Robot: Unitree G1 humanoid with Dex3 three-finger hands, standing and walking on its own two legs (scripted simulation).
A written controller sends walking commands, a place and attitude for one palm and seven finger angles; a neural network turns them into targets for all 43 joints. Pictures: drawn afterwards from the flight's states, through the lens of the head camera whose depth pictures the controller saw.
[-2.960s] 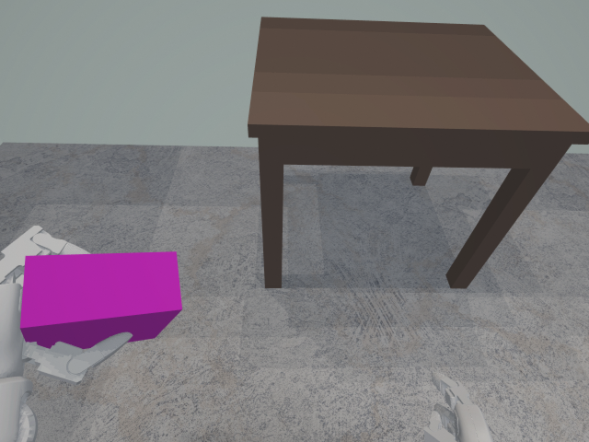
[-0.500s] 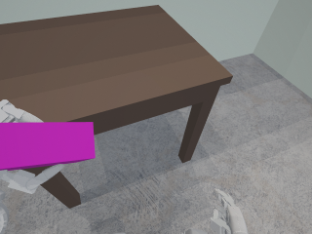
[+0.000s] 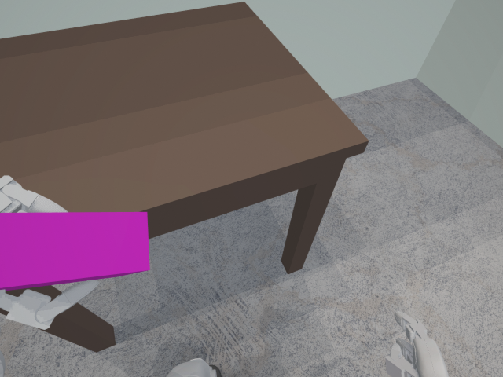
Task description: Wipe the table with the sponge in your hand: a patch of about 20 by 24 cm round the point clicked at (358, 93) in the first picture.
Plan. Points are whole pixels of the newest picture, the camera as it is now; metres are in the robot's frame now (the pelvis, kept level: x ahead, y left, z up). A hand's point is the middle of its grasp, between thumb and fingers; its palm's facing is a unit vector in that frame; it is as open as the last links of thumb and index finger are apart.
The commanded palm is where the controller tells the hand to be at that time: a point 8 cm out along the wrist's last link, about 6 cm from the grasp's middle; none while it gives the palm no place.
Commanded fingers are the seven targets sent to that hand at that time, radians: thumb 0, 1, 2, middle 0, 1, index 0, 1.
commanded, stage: take the last steps up to it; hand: left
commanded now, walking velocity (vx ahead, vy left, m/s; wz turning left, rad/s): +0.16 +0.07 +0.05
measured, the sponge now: (92, 251) +0.23 +0.19 +0.16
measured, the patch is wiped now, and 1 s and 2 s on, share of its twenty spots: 0.00 0.00 0.00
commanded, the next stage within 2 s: come to a stop and stand still in 0.06 s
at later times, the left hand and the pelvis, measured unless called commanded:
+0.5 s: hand (90, 228) +0.25 +0.20 +0.17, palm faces +0.45 -0.78 -0.44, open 10.3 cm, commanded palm +0.20 +0.24 +0.18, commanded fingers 0.00 0.10 1.30 -1.20 -1.60 -1.20 -1.60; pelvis +0.04 -0.04 +0.00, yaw +1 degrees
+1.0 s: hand (18, 295) +0.18 +0.24 +0.16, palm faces +0.52 -0.79 -0.34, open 10.3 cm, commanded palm +0.13 +0.26 +0.18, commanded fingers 0.00 0.10 1.30 -1.20 -1.60 -1.20 -1.60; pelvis -0.02 -0.02 +0.00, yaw +2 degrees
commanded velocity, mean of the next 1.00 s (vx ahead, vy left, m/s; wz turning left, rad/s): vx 0.04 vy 0.03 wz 0.01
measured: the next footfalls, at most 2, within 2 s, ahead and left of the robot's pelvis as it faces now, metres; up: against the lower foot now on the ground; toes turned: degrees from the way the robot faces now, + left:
left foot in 0.04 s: +0.13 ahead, +0.11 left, +0.00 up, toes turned +10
right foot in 0.38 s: +0.11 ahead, -0.13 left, +0.00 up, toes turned -6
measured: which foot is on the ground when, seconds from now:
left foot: up 0.00-0.02, down 0.04-0.42, up 0.44-0.78, down 0.80-1.00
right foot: down 0.00-0.04, up 0.06-0.36, down 0.38-0.82, up 0.84-1.00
